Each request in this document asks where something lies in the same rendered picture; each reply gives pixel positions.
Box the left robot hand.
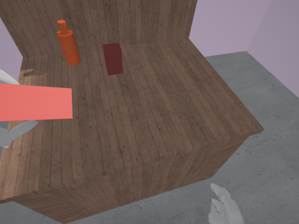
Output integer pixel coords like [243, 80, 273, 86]
[0, 69, 39, 148]

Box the right robot hand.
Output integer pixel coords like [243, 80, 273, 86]
[208, 183, 245, 224]

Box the sponge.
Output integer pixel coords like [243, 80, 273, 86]
[0, 84, 72, 122]

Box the table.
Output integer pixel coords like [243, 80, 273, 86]
[0, 0, 264, 224]

